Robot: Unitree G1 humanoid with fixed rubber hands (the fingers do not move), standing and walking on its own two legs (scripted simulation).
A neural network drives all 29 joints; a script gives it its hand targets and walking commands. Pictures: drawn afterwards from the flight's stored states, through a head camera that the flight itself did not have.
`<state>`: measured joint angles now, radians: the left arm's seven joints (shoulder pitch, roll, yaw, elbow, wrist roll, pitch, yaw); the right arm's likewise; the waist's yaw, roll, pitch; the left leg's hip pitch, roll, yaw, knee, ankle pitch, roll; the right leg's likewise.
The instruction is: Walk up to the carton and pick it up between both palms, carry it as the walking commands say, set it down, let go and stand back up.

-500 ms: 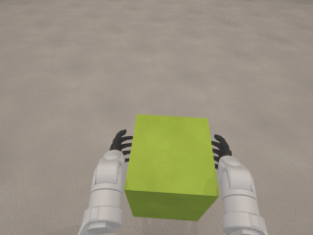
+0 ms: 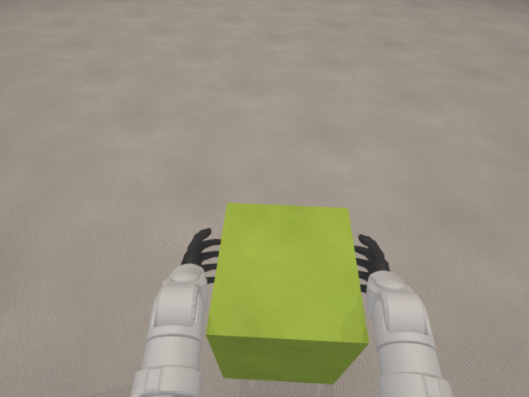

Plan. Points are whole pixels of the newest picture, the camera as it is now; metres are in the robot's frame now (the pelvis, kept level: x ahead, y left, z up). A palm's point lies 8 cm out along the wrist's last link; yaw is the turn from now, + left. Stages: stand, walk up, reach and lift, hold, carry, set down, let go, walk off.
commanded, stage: reach and lift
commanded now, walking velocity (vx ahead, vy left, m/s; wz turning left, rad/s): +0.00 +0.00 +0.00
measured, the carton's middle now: (282, 297) +0.29 +0.00 -0.03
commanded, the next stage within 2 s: hold in 0.28 s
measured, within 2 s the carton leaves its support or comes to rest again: neither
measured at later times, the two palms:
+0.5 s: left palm (190, 278) +0.28 +0.15 +0.05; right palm (378, 291) +0.27 -0.14 +0.04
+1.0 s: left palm (192, 281) +0.27 +0.14 +0.05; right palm (381, 289) +0.27 -0.15 +0.05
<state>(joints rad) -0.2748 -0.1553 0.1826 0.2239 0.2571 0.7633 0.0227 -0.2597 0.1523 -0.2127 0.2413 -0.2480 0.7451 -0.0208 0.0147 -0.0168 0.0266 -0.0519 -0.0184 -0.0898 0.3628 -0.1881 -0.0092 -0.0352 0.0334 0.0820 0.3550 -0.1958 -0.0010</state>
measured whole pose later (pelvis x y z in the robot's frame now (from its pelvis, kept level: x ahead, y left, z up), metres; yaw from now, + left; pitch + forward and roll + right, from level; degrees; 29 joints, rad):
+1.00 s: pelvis -0.01 +0.00 +0.00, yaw +0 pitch -8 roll +0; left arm -0.26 -0.15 0.17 0.22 0.25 0.78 0.02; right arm -0.25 0.15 -0.21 0.24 -0.26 0.77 -0.02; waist 0.01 -0.02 0.02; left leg -0.05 -0.02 -0.09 0.37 -0.18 -0.01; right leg -0.04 0.03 0.09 0.37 -0.19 0.00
